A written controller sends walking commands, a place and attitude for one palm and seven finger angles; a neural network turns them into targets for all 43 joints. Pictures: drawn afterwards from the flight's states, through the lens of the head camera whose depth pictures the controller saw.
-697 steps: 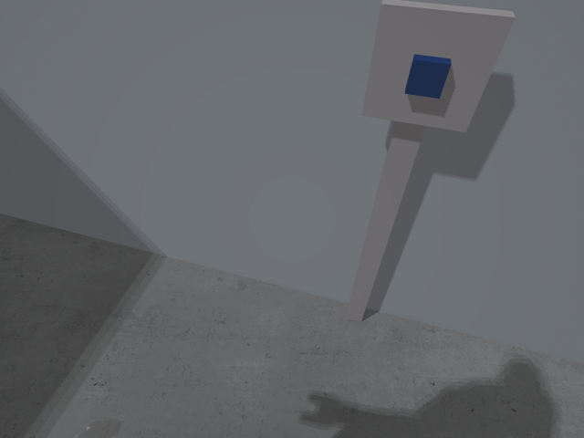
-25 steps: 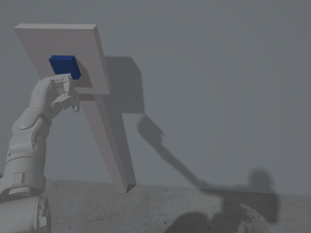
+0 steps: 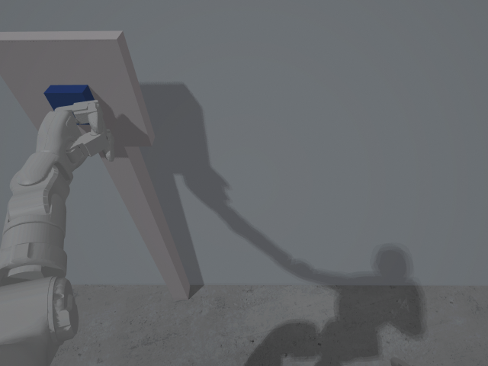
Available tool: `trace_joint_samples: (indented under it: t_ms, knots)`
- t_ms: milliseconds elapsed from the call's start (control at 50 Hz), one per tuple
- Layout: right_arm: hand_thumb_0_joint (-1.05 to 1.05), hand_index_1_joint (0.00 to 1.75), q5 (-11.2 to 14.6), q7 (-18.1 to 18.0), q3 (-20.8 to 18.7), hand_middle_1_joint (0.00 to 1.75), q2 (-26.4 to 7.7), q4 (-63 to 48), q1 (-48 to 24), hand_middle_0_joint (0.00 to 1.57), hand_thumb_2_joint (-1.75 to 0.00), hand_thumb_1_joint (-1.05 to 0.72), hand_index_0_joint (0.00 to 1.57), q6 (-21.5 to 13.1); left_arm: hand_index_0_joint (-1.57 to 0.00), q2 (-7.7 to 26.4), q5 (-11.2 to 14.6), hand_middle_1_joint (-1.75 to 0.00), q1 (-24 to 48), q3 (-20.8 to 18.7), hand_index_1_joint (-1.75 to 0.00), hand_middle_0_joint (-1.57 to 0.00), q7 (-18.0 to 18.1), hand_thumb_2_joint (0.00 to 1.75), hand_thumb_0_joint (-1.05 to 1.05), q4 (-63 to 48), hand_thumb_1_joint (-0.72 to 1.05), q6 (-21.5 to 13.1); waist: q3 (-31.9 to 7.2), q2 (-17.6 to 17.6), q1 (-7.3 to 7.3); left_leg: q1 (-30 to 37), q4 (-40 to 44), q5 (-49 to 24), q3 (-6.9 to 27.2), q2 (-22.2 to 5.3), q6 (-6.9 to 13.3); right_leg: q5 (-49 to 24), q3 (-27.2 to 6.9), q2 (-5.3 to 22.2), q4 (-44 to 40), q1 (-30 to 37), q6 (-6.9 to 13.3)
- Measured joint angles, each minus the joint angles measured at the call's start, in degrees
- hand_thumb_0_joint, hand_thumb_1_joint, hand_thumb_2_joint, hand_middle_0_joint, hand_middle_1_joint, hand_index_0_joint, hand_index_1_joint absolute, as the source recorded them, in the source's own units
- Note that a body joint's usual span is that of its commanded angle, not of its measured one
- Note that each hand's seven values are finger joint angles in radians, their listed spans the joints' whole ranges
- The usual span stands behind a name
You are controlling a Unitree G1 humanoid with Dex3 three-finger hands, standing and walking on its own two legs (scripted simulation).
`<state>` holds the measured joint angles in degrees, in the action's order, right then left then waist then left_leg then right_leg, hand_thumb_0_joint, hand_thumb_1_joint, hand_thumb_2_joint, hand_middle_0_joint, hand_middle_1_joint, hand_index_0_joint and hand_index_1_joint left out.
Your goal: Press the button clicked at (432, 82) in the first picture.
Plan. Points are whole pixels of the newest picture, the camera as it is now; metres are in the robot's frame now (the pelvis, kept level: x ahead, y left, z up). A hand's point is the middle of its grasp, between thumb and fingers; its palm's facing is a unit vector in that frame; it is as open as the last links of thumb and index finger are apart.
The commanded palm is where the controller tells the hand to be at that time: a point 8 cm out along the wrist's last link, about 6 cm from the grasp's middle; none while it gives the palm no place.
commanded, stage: press the button with the knuckle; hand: left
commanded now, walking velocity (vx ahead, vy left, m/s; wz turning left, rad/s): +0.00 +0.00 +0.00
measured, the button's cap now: (75, 104) +0.48 +0.27 +0.21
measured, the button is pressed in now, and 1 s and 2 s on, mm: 0 12 0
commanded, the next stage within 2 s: hold the button down briefly in 0.56 s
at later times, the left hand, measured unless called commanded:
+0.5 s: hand (104, 130) +0.44 +0.22 +0.18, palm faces -0.03 -1.00 -0.02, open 3.3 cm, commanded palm +0.44 +0.29 +0.18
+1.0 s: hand (104, 130) +0.44 +0.22 +0.18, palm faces -0.04 -1.00 -0.02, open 3.3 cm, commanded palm +0.45 +0.29 +0.18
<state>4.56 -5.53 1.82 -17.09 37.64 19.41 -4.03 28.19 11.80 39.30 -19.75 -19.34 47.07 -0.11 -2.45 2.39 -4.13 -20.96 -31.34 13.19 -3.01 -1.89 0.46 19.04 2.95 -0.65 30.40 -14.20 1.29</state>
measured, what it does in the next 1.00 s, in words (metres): stands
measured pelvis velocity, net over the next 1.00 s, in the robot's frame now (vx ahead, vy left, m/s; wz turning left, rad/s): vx -0.04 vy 0.01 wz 0.01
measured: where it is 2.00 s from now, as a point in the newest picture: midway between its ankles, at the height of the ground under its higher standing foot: outside the picture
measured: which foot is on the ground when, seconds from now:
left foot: down 0.00-1.00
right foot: down 0.00-1.00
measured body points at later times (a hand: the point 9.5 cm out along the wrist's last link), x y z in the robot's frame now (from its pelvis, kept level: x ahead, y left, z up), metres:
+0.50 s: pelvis -0.01 +0.00 +0.00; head +0.02 +0.00 +0.44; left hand +0.44 +0.28 +0.18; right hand +0.06 -0.27 -0.12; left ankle +0.03 +0.12 -0.73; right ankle -0.04 -0.10 -0.73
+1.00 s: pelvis -0.04 +0.01 -0.01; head +0.01 +0.01 +0.44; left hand +0.44 +0.28 +0.18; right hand -0.02 -0.27 -0.12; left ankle +0.03 +0.12 -0.73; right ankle -0.04 -0.10 -0.73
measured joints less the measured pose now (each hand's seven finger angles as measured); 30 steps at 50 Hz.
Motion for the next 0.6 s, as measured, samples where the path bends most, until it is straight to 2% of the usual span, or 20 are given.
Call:
trace_joint_samples:
  t_ms: [260,600]
  knots:
    - [0.01,0.29,-0.2,0.2,-0.1,0.30,0.0,0.1,0.4,0.21,-0.90,-0.90,0.20,0.9,-1.38,1.5,-1.1,-1.50,3.9,-0.9,-1.50,-1.30,-2.5,0.90,0.02,5.9,0.86,-2.7,-0.4,-0.4,-0.35,-1.7,-1.1,0.5,0.1,-0.2,0.0,0.2,0.0,-0.2,0.5,-1.5,0.0]
    - [0.01,0.29,-0.5,0.2,0.5,0.30,-0.3,1.4,1.4,0.21,-0.90,-0.90,0.20,0.8,-1.48,4.8,-2.8,-1.50,14.3,0.5,-1.50,-1.30,-3.3,0.91,0.01,18.7,0.82,-6.4,0.3,-0.5,-1.69,-7.0,-3.7,-0.2,1.5,-0.4,0.1,-0.2,1.3,-0.4,2.9,-6.1,0.0]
